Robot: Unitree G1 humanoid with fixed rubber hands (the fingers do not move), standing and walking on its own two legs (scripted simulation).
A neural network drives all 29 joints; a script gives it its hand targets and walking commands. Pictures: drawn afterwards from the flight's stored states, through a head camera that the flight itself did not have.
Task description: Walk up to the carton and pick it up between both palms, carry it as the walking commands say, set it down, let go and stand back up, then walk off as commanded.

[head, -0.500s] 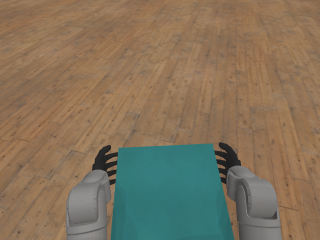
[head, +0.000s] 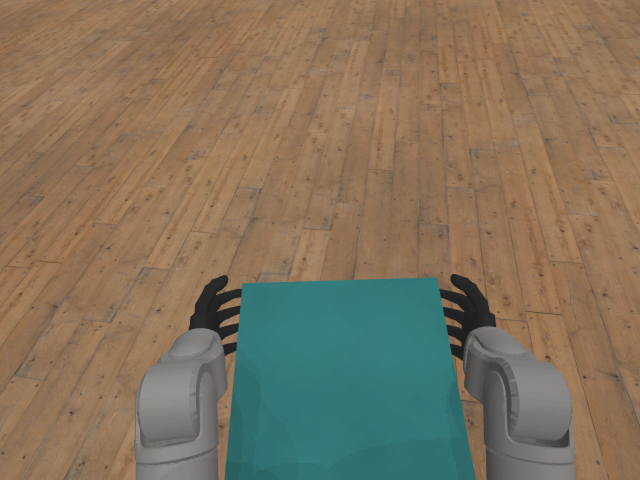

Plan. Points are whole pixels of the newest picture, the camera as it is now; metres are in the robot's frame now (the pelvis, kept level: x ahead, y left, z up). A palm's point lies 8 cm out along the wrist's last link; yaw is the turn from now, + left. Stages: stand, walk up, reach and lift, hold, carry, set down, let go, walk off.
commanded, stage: carry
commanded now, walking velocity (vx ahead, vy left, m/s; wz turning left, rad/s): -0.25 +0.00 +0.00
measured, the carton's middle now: (341, 398) +0.23 -0.01 -0.01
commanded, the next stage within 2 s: none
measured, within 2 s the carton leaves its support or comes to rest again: neither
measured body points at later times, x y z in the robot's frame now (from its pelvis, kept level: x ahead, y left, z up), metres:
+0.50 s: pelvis -0.19 +0.02 +0.00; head -0.18 +0.04 +0.45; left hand +0.09 +0.19 +0.08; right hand +0.10 -0.11 +0.08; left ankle -0.12 +0.13 -0.74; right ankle -0.23 -0.10 -0.69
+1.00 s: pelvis -0.39 +0.02 -0.01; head -0.39 +0.03 +0.44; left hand -0.11 +0.18 +0.07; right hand -0.10 -0.12 +0.08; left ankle -0.43 +0.13 -0.74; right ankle -0.27 -0.10 -0.74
